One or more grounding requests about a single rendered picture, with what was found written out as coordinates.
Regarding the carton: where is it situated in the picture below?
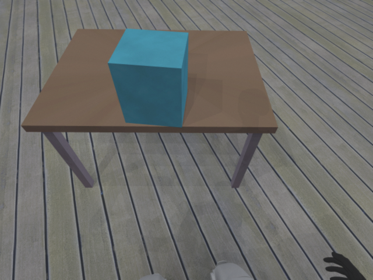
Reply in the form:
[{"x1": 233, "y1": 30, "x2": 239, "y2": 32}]
[{"x1": 108, "y1": 29, "x2": 188, "y2": 128}]

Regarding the robot right hand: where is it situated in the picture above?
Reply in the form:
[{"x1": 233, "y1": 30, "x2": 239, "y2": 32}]
[{"x1": 323, "y1": 252, "x2": 366, "y2": 280}]

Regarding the right robot shin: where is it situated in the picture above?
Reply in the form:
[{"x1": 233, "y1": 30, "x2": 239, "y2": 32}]
[{"x1": 216, "y1": 261, "x2": 227, "y2": 266}]

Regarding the robot right thigh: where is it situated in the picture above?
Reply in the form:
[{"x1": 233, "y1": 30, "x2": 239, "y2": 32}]
[{"x1": 210, "y1": 263, "x2": 254, "y2": 280}]

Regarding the table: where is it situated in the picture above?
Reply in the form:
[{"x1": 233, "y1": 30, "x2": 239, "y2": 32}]
[{"x1": 21, "y1": 29, "x2": 278, "y2": 188}]

